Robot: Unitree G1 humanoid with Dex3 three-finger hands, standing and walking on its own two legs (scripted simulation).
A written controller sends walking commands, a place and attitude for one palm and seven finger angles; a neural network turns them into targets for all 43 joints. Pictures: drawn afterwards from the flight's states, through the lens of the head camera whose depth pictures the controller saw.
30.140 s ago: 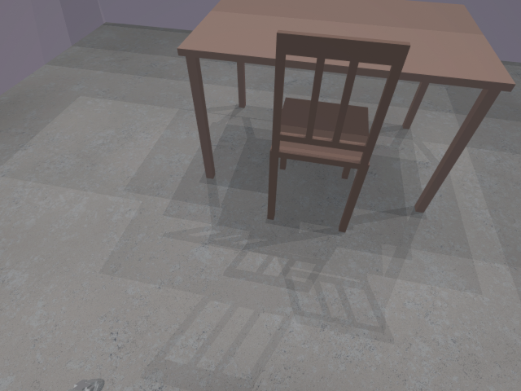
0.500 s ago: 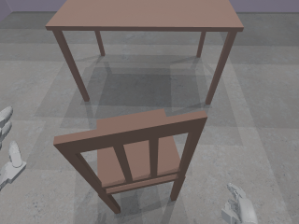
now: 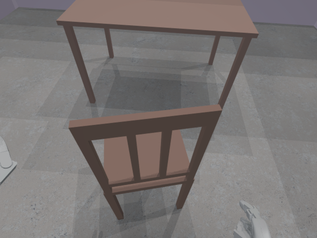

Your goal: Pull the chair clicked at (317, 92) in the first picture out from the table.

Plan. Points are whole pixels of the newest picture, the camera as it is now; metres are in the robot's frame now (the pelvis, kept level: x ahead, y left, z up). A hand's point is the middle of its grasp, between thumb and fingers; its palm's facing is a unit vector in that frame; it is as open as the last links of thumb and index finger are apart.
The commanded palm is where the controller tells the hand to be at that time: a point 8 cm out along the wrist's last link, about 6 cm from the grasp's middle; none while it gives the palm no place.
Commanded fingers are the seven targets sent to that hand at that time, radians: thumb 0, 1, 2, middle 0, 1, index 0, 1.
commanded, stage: step back with the hand held close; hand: left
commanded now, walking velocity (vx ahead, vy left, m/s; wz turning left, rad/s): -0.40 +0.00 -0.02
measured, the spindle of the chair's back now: (134, 159) +0.36 +0.10 -0.09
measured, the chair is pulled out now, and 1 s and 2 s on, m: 0.66 0.66 0.66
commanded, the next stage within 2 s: stop stepping back and stand still in 0.76 s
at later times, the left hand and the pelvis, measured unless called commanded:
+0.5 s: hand (9, 176) +0.18 +0.26 +0.17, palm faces +0.42 -0.77 -0.48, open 7.4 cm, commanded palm +0.12 +0.29 +0.19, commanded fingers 0.00 0.90 0.90 -0.20 -0.30 -0.20 -0.30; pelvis -0.03 -0.01 +0.00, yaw -2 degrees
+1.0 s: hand out of the picture +0.04 +0.20 +0.16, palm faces +0.33 -0.80 -0.49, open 7.4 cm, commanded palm -0.01 +0.24 +0.19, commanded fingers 0.00 0.90 0.90 -0.20 -0.30 -0.20 -0.30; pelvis -0.16 -0.05 +0.00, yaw -2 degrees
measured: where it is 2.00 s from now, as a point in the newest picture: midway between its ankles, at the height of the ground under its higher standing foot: outside the picture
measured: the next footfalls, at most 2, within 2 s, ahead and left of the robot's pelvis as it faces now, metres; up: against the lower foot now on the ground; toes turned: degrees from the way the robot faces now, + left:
right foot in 0.48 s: -0.08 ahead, -0.14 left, +0.00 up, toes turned -3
left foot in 0.84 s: -0.05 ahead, +0.07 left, +0.00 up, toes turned -2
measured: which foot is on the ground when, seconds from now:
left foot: down 0.00-0.62, up 0.64-0.82, down 0.84-1.00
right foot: down 0.00-0.28, up 0.30-0.46, down 0.48-1.00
